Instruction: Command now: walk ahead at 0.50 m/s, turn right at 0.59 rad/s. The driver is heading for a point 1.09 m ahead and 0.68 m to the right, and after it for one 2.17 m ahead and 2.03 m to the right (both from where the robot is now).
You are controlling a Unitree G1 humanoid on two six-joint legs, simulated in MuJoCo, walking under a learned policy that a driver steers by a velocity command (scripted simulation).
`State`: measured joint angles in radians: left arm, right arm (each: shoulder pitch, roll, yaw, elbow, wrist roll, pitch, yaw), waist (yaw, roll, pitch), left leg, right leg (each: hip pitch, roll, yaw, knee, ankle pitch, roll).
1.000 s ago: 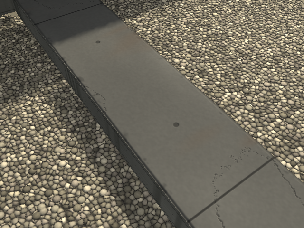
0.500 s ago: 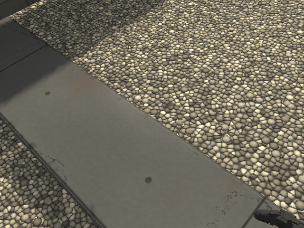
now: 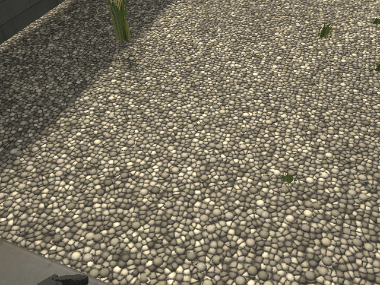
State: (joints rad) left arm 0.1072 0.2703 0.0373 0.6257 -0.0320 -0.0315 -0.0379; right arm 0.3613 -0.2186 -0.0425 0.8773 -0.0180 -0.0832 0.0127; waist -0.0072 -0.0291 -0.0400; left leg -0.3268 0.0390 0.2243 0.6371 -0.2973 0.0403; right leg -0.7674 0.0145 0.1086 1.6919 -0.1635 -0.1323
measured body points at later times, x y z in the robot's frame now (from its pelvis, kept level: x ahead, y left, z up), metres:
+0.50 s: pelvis +0.26 -0.09 +0.02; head +0.29 -0.11 +0.46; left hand +0.43 +0.15 -0.09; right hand +0.32 -0.40 -0.09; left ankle +0.22 +0.09 -0.61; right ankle +0.27 -0.16 -0.72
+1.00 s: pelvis +0.56 -0.14 +0.01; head +0.58 -0.15 +0.46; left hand +0.80 +0.03 -0.09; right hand +0.53 -0.45 -0.08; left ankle +0.66 -0.08 -0.72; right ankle +0.43 -0.22 -0.62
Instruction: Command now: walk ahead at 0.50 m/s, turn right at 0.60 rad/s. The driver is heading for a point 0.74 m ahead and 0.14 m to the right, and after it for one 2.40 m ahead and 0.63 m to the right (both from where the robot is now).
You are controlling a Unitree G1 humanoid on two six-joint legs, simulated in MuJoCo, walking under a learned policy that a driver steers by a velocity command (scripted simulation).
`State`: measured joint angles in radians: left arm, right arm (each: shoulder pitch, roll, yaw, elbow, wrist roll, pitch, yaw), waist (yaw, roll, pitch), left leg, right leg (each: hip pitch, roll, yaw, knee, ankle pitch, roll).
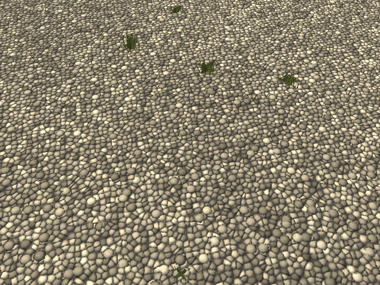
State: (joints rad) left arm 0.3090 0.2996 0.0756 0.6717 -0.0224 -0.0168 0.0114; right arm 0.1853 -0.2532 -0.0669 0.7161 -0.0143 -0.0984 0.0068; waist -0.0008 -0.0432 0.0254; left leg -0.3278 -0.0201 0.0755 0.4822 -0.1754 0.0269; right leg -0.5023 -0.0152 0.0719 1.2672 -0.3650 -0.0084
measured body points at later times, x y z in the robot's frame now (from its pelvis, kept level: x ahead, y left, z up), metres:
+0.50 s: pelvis +0.26 -0.08 +0.00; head +0.29 -0.10 +0.45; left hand +0.48 +0.14 -0.09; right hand +0.29 -0.39 -0.12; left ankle +0.21 +0.10 -0.64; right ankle +0.29 -0.17 -0.73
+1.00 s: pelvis +0.56 -0.10 -0.01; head +0.59 -0.11 +0.44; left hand +0.71 +0.14 -0.12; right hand +0.64 -0.40 -0.10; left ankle +0.65 -0.05 -0.73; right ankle +0.38 -0.20 -0.64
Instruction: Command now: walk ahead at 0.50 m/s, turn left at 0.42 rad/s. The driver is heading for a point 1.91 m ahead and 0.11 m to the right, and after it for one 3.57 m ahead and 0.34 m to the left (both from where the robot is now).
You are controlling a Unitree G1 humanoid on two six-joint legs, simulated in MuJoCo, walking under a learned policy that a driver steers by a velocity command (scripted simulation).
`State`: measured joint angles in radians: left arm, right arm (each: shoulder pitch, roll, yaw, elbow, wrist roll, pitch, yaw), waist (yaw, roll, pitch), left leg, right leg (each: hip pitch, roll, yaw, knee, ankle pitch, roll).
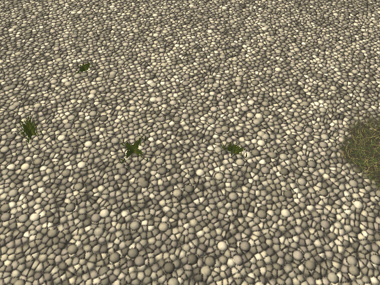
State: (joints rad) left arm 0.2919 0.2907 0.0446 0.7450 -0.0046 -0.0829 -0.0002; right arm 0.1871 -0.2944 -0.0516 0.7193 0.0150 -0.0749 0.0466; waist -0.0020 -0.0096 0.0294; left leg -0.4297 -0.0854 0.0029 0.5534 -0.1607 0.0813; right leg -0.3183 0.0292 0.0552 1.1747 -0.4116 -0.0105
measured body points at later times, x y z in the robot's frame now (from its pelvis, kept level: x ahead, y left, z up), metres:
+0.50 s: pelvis +0.29 -0.03 +0.01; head +0.31 -0.03 +0.46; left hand +0.42 +0.26 -0.07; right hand +0.40 -0.29 -0.11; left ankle +0.14 +0.07 -0.64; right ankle +0.36 -0.11 -0.73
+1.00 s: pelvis +0.55 +0.03 +0.01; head +0.56 +0.04 +0.46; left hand +0.65 +0.31 -0.11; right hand +0.68 -0.24 -0.07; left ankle +0.59 +0.14 -0.73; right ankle +0.46 -0.09 -0.64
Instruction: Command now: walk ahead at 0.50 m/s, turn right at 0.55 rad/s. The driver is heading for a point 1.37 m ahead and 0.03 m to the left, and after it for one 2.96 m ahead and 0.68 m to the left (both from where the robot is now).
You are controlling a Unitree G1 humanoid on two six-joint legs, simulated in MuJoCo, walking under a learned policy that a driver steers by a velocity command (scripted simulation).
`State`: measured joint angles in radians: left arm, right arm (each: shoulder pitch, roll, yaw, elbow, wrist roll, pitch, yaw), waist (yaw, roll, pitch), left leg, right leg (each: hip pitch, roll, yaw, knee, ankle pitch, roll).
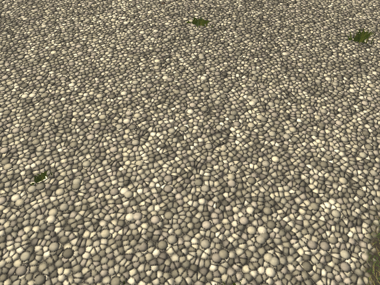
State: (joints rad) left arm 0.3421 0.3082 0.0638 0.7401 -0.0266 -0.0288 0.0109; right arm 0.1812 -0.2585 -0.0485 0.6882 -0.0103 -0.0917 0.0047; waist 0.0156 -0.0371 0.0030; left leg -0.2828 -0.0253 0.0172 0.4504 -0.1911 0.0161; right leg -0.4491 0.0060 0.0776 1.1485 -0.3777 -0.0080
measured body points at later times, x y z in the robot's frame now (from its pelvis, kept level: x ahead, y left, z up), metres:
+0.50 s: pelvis +0.25 -0.09 +0.00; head +0.28 -0.11 +0.45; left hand +0.45 +0.14 -0.09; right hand +0.26 -0.38 -0.13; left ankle +0.20 +0.08 -0.65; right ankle +0.28 -0.18 -0.74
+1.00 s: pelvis +0.53 -0.06 -0.02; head +0.57 -0.05 +0.43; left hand +0.59 +0.23 -0.14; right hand +0.71 -0.31 -0.11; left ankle +0.60 +0.02 -0.74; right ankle +0.39 -0.22 -0.64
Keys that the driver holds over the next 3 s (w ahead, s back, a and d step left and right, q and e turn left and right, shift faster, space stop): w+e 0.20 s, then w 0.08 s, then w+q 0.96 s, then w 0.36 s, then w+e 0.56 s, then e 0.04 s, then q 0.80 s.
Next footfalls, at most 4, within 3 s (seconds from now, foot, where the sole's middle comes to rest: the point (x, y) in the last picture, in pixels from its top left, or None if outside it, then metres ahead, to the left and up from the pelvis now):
0.36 right None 0.32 -0.19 -0.78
0.90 left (191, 247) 0.64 0.02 -0.78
1.38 right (226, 178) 0.95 -0.12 -0.78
1.88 left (153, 146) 1.12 0.20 -0.78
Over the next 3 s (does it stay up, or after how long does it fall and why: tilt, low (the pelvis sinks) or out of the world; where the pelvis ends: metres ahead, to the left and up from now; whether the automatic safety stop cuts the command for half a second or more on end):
stays up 1.30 0.10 0.01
